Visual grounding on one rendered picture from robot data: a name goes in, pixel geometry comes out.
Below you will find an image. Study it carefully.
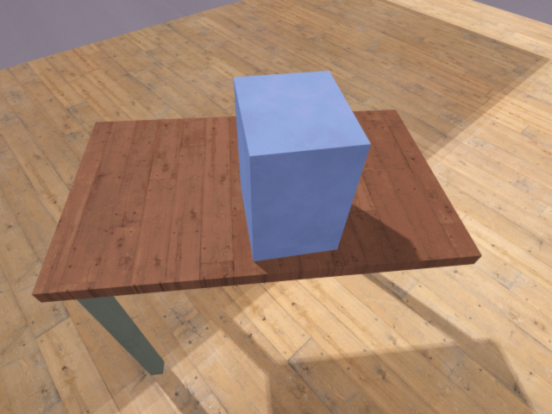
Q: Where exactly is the carton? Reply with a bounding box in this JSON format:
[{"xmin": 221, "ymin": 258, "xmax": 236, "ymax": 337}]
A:
[{"xmin": 234, "ymin": 71, "xmax": 371, "ymax": 261}]

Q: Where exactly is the table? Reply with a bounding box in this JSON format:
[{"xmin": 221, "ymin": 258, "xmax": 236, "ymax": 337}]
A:
[{"xmin": 32, "ymin": 110, "xmax": 482, "ymax": 375}]

